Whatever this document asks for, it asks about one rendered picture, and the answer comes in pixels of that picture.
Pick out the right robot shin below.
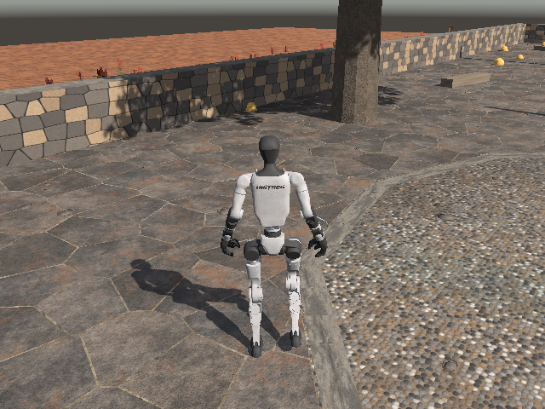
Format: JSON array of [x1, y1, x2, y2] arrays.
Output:
[[289, 276, 301, 336]]

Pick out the left robot foot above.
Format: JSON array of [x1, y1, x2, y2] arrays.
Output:
[[250, 335, 263, 358]]

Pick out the robot right forearm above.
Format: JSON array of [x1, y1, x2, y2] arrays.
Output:
[[306, 206, 324, 241]]

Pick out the robot left hand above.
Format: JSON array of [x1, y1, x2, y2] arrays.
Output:
[[221, 238, 240, 256]]

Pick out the robot right hand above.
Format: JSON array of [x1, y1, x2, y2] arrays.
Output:
[[308, 236, 328, 257]]

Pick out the robot left forearm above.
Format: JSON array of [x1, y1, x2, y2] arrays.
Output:
[[222, 207, 238, 241]]

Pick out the robot left upper arm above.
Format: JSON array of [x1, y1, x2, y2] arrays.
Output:
[[229, 173, 253, 220]]

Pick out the robot right upper arm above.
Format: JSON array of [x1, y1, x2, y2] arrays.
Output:
[[288, 171, 313, 219]]

